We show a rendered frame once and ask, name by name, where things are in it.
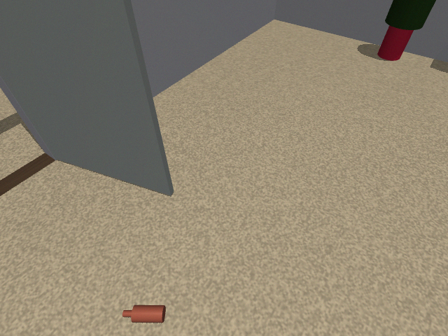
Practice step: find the bottle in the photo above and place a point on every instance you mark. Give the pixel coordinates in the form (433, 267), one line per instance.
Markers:
(146, 313)

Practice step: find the potted plant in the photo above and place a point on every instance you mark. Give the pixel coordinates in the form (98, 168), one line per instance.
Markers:
(403, 18)

